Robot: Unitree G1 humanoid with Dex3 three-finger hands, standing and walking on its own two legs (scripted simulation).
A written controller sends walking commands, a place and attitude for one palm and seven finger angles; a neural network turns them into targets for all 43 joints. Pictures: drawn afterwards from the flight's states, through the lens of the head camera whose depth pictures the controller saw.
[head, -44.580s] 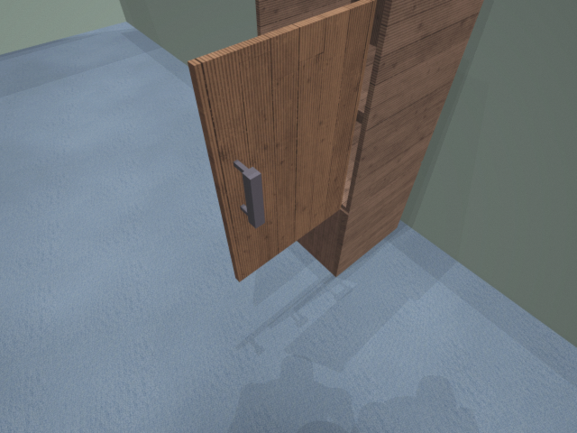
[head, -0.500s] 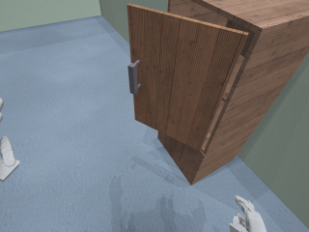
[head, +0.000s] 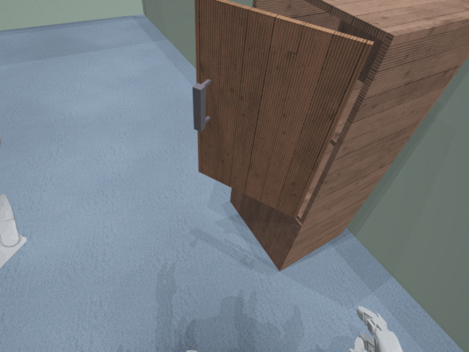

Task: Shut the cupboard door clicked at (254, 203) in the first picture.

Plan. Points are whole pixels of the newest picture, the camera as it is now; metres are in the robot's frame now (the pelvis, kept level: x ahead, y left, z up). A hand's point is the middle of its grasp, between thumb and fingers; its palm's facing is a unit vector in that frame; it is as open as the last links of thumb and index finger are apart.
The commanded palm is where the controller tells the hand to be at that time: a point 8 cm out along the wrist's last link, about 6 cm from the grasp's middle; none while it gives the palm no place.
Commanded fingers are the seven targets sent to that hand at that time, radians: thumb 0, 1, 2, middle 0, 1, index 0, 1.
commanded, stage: step back with the hand held close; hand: left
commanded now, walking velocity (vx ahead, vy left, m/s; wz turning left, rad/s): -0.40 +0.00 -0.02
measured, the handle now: (203, 105) +0.74 +0.12 +0.00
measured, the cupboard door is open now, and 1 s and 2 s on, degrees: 30 30 30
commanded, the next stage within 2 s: stop stepping back and stand still in 0.56 s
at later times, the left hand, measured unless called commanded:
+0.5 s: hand out of the picture +0.12 +0.23 +0.20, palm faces +0.34 -0.78 -0.52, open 7.4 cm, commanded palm +0.07 +0.27 +0.19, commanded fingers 0.00 0.90 0.90 -0.20 -0.30 -0.20 -0.30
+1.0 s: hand out of the picture -0.02 +0.27 +0.19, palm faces +0.50 -0.79 -0.36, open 7.4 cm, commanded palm -0.06 +0.30 +0.19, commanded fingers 0.00 0.90 0.90 -0.20 -0.30 -0.20 -0.30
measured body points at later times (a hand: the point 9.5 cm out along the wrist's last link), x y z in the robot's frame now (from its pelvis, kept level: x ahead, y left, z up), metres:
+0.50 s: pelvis -0.07 -0.03 +0.01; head -0.09 +0.00 +0.46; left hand +0.10 +0.27 +0.22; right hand +0.11 -0.27 -0.04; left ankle -0.01 +0.08 -0.70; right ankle -0.12 -0.13 -0.72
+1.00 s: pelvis -0.20 +0.00 +0.01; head -0.25 +0.02 +0.46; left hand -0.05 +0.31 +0.21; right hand -0.08 -0.25 -0.08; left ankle -0.16 +0.10 -0.70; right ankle -0.25 -0.11 -0.72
